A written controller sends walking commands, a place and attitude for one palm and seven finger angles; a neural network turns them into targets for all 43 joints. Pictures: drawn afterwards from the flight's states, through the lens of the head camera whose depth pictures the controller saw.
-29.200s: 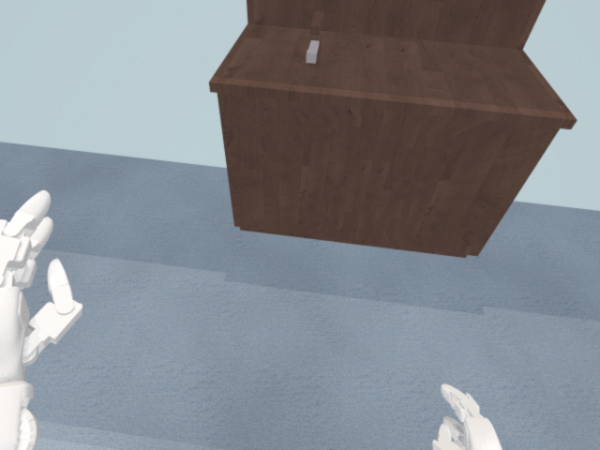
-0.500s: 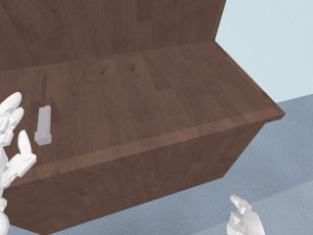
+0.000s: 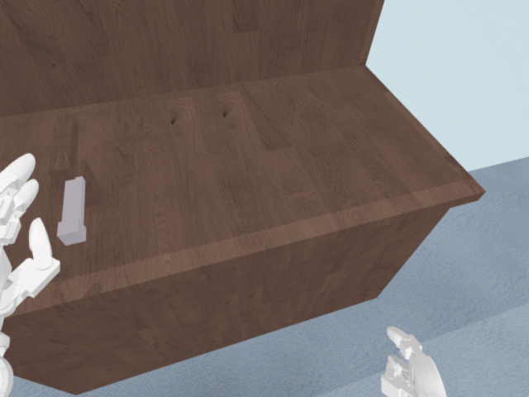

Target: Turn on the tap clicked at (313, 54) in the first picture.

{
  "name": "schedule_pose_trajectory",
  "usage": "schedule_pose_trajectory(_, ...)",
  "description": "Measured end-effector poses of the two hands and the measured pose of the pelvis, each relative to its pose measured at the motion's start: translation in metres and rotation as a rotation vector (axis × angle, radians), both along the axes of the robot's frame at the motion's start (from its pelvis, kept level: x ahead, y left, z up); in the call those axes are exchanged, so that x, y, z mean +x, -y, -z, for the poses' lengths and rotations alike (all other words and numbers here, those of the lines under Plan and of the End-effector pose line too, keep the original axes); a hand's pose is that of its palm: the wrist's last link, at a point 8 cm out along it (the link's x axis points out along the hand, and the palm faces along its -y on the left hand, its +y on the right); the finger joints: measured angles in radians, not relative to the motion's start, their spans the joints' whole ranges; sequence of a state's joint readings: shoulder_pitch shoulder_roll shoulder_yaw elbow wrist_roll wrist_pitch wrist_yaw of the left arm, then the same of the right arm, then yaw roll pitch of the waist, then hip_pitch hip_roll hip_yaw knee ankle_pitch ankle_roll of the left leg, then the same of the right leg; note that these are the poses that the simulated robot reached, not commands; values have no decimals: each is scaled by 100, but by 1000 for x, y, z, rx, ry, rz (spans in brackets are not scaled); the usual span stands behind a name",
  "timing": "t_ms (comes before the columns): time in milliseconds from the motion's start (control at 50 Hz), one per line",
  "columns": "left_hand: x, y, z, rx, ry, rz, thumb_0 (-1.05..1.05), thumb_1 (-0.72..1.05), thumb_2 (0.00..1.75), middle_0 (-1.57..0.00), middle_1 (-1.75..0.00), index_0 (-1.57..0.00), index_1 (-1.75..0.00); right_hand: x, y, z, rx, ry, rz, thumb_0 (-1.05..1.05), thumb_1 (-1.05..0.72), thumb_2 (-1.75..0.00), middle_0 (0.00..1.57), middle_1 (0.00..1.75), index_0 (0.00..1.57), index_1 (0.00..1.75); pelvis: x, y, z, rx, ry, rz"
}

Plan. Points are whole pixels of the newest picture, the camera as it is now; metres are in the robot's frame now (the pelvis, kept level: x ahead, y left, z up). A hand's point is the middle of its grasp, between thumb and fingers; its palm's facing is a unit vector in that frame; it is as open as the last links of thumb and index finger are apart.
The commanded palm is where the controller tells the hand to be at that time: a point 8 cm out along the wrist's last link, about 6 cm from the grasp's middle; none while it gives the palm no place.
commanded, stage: shuffle to correct the standing spot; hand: left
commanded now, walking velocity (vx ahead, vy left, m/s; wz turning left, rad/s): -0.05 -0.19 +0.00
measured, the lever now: (72, 231) +0.32 +0.31 +0.06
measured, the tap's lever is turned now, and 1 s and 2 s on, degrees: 0 0 0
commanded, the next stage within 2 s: come to a stop and stand still in 1.20 s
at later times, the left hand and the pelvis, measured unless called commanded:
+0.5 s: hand (54, 263) +0.22 +0.24 +0.16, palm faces +0.33 -0.85 -0.41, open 7.4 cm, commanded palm +0.16 +0.28 +0.18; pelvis +0.00 +0.00 +0.00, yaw +0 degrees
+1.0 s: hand (63, 262) +0.22 +0.24 +0.16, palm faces +0.33 -0.85 -0.40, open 7.4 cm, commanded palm +0.17 +0.28 +0.18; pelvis +0.01 +0.00 +0.00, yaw +0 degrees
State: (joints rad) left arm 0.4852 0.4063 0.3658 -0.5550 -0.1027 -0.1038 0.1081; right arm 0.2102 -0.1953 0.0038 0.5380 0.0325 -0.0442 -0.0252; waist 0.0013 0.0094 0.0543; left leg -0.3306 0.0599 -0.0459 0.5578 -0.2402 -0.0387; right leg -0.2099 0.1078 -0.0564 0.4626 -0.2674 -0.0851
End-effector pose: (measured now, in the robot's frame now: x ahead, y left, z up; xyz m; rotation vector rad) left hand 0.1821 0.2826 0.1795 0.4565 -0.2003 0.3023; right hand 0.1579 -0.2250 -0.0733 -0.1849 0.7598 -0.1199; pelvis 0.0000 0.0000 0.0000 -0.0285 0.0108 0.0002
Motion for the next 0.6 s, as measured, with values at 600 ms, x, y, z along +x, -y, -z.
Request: schedule_pose_trajectory(600, 2, 1, 4, -10, -17, -9, 2, 89, 90, -21, -30, -21, -30, 6, -1, 3, 8, -4, -9, 1, -90, -90, 20, 30, 21, 30, 4, 1, 1, -3, -3, -6)
